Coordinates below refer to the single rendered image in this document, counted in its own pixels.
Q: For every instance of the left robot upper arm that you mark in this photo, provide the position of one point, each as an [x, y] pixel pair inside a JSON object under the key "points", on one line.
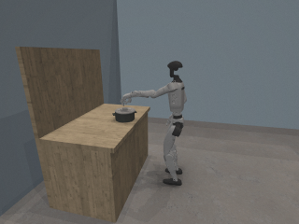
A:
{"points": [[170, 87]]}

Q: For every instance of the robot right hand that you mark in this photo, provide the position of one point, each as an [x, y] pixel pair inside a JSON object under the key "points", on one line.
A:
{"points": [[169, 119]]}

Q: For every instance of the pot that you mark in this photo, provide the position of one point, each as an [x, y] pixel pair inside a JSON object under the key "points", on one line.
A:
{"points": [[123, 118]]}

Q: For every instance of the robot right thigh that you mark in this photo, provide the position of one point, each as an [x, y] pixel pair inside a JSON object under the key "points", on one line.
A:
{"points": [[174, 146]]}

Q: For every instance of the robot left shin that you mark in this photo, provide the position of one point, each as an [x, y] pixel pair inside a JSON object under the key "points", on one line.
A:
{"points": [[171, 166]]}

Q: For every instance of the table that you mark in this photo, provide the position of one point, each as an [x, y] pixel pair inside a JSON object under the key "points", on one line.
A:
{"points": [[89, 161]]}

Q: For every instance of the robot left hand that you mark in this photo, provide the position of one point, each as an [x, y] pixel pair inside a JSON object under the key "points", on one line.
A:
{"points": [[124, 97]]}

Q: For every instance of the lid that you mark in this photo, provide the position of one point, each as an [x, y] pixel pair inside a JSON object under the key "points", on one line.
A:
{"points": [[125, 112]]}

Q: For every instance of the right robot upper arm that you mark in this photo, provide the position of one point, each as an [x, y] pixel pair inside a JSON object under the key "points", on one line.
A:
{"points": [[185, 98]]}

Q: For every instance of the left robot forearm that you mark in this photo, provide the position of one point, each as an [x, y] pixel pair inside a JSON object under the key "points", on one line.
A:
{"points": [[146, 94]]}

